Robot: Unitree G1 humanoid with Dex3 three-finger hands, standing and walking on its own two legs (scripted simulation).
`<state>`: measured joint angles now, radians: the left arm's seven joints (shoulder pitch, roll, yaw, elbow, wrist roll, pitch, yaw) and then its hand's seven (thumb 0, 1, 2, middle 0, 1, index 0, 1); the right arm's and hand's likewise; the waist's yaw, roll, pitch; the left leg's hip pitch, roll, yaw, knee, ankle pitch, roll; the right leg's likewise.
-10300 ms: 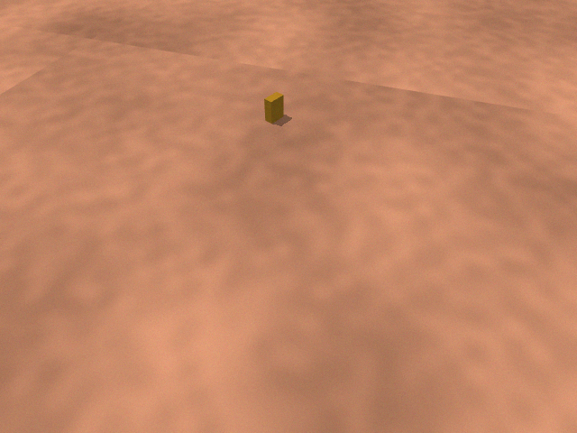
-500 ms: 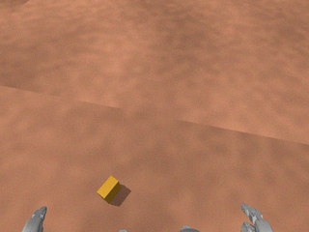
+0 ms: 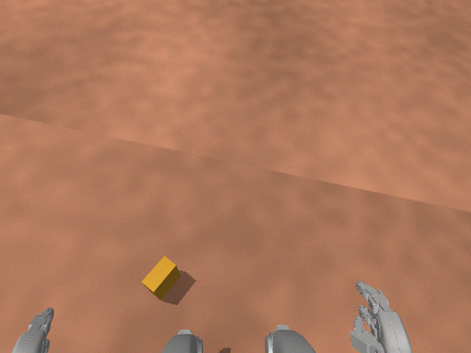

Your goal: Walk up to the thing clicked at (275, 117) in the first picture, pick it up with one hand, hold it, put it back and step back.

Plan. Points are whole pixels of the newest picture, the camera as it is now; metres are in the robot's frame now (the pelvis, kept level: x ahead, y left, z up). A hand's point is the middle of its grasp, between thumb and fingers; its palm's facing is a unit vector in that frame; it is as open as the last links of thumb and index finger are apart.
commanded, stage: go down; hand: left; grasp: from the side
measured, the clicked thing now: (162, 278) +0.40 +0.23 -0.62
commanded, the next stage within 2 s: approach in 1.94 s
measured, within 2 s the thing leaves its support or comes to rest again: neither
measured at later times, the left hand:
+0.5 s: hand (65, 312) +0.24 +0.34 -0.21, palm faces +0.17 -0.96 -0.24, open 17.3 cm
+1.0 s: hand (61, 294) +0.28 +0.38 -0.26, palm faces +0.20 -0.96 -0.17, open 17.1 cm
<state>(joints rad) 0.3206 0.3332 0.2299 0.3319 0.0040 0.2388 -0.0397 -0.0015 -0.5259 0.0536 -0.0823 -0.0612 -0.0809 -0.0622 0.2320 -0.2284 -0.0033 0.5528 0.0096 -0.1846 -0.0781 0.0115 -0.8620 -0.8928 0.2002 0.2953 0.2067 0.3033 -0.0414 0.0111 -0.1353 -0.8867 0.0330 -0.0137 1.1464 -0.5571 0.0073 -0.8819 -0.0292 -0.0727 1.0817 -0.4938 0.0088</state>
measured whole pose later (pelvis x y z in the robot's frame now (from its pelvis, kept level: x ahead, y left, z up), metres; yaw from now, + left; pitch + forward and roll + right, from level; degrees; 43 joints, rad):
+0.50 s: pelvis -0.05 -0.01 -0.15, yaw -1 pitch +31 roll -3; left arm -0.14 0.56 0.56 0.76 -0.12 -0.26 -0.39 -0.01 -0.57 0.11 -0.08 -0.13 -0.07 -0.14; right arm 0.12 -0.31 0.00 0.64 0.00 -0.22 -0.06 0.01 -0.92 -0.91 0.20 0.30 0.21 0.30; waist -0.03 -0.01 -0.17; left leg -1.59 0.03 -0.04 1.74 -0.68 0.00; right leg -1.59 -0.05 -0.08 1.68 -0.62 -0.01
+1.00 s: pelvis -0.08 +0.00 -0.23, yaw -3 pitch +33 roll -6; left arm -0.40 0.74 0.76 1.00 -0.16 -0.42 -0.56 -0.01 -0.48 0.10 -0.07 -0.12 -0.06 -0.11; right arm 0.11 -0.34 0.07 0.68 -0.02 -0.20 -0.06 0.01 -0.91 -0.90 0.20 0.29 0.21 0.30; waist -0.07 -0.02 -0.15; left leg -1.91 0.03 -0.07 2.03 -0.70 0.01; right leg -1.89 -0.05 -0.09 1.93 -0.62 -0.01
